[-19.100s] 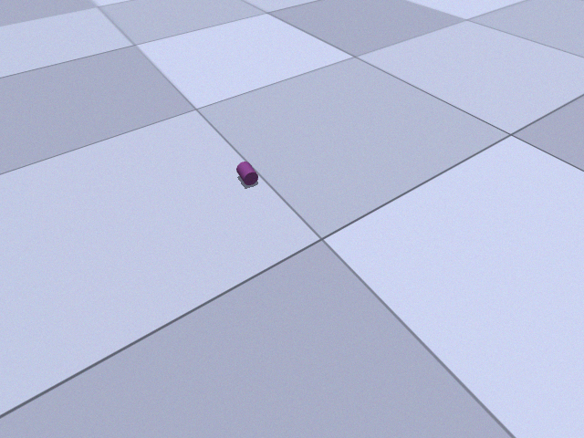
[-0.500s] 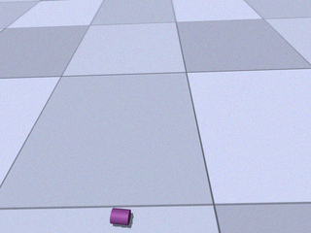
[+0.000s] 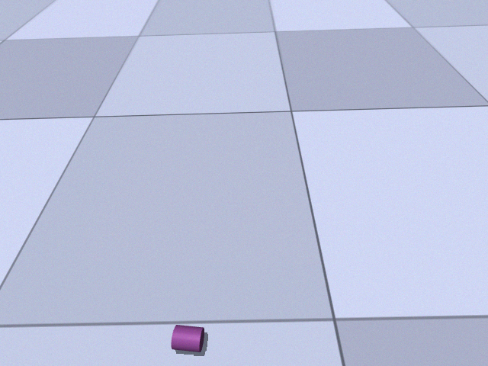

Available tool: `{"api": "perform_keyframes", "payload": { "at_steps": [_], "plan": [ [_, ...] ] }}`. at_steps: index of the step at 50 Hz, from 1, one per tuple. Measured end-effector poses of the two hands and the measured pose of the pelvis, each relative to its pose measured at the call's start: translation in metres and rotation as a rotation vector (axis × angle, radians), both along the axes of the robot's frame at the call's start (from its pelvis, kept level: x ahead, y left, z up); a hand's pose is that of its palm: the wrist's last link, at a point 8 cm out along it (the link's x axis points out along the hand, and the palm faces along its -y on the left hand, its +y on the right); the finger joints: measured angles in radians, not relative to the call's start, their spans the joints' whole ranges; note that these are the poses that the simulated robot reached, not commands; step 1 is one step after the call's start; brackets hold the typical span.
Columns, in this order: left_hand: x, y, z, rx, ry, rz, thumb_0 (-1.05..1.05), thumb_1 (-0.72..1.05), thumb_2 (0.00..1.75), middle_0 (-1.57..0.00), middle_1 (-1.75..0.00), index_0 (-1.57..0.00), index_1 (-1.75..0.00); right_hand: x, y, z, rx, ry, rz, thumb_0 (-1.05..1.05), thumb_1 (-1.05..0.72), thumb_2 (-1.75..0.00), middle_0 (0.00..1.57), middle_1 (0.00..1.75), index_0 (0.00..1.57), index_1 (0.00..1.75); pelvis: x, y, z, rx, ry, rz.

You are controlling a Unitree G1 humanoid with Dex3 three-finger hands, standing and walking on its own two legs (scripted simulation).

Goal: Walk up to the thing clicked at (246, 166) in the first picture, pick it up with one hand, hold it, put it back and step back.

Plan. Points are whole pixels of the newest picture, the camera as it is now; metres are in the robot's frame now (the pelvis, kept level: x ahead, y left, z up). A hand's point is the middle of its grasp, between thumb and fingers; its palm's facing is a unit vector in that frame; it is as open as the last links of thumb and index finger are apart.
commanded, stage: stand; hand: left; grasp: from above
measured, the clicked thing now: (188, 338) +0.37 +0.26 -0.74
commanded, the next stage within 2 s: rise first in 0.52 s
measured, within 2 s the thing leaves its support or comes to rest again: neither
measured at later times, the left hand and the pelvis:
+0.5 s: hand out of the picture +0.07 +0.26 -0.16, palm faces -0.04 -0.94 -0.35, open 7.4 cm; pelvis +0.00 +0.00 +0.00, yaw +0 degrees
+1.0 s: hand out of the picture +0.15 +0.26 -0.19, palm faces -0.09 -0.92 -0.38, open 11.2 cm; pelvis -0.01 +0.01 -0.04, yaw +0 degrees
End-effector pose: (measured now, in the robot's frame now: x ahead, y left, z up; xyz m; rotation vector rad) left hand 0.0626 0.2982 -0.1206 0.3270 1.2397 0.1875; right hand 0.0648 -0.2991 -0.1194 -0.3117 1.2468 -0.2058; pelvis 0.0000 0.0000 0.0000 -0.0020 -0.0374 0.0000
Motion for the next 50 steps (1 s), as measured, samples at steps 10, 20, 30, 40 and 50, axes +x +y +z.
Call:
{"api": "perform_keyframes", "payload": {
  "at_steps": [10, 20, 30, 40, 50],
  "plan": [
    [0.004, 0.001, 0.001, 0.001, -0.004, -0.001, 0.01, 0.91, 0.9, -0.21, -0.3, -0.2, -0.3, 0.004, 0.002, 0.0, 0.0, -0.011, 0.001, 0.01, -0.91, -0.9, 0.21, 0.3, 0.21, 0.3, 0.002, 0.002, 0.0, 0.001, -0.002, -0.003],
    [0.005, 0.002, 0.001, 0.003, -0.01, 0.0, 0.01, 0.91, 0.9, -0.21, -0.3, -0.2, -0.3, 0.007, 0.004, 0.0, 0.002, -0.018, 0.004, 0.01, -0.91, -0.9, 0.21, 0.3, 0.21, 0.3, 0.002, 0.002, 0.0, 0.001, -0.002, -0.002],
    [0.004, 0.003, 0.0, 0.0, -0.002, 0.004, 0.01, 0.91, 0.9, -0.21, -0.3, -0.2, -0.3, 0.007, 0.004, 0.0, -0.001, -0.011, 0.004, 0.01, -0.91, -0.9, 0.21, 0.3, 0.21, 0.3, 0.004, 0.003, 0.0, 0.001, -0.001, -0.002],
    [0.063, -0.002, -0.009, -0.021, -0.136, 0.011, 0.01, 0.68, 0.88, -0.23, -0.5, -0.22, -0.5, 0.018, 0.027, -0.007, 0.029, -0.146, 0.01, 0.01, -0.91, -0.9, 0.2, 0.3, 0.21, 0.3, -0.012, 0.002, -0.014, -0.007, 0.111, 0.012],
    [0.084, 0.004, -0.026, 0.035, -0.104, -0.1, 0.01, 0.03, 0.85, -0.22, -0.82, -0.23, -0.82, 0.016, 0.045, -0.024, 0.075, -0.21, -0.02, 0.01, -0.91, -0.9, 0.21, 0.3, 0.21, 0.3, -0.01, 0.006, -0.037, -0.015, 0.202, -0.001]
  ]
}}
